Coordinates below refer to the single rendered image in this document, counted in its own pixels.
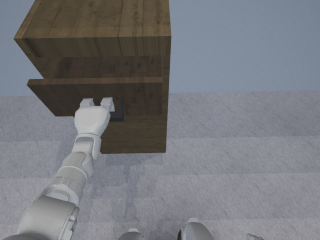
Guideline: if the cabinet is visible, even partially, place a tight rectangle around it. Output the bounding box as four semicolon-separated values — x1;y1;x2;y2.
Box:
13;0;172;154

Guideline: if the robot shin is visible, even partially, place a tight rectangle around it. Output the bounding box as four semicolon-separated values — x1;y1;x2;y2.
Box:
128;228;139;233
186;218;198;225

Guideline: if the left robot shin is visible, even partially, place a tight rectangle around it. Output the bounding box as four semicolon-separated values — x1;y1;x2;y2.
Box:
128;228;139;233

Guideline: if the right robot shin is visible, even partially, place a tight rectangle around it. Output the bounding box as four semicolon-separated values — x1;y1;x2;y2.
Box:
186;218;198;225

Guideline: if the drawer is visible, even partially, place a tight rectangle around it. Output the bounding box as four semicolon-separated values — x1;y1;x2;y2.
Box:
27;55;163;117

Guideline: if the robot left upper arm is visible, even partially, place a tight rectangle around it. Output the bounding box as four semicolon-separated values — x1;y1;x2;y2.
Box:
2;195;80;240

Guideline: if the robot left forearm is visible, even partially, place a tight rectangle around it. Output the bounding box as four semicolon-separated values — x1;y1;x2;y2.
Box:
16;133;102;235

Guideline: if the handle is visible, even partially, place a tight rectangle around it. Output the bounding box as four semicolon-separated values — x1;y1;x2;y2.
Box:
109;100;124;122

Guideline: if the robot left hand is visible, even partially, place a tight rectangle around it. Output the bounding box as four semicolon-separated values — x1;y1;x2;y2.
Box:
74;97;115;137

